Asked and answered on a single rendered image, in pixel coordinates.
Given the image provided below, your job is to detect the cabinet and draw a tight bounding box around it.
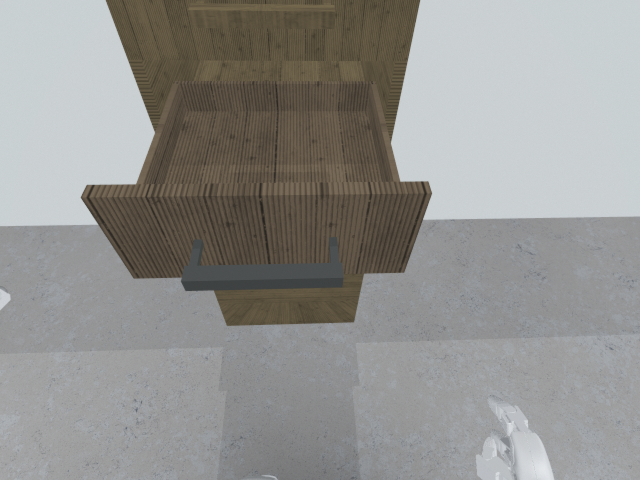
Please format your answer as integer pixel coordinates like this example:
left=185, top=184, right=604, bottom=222
left=106, top=0, right=420, bottom=326

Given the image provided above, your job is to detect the drawer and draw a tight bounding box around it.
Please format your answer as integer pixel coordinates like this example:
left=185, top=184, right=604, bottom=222
left=81, top=81, right=432, bottom=279

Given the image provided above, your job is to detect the right robot hand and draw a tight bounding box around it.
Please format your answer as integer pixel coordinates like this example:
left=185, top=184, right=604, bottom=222
left=476, top=395, right=554, bottom=480

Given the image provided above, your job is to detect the handle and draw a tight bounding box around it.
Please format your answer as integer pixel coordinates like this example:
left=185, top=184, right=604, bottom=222
left=181, top=237, right=344, bottom=291
left=188, top=3, right=335, bottom=29

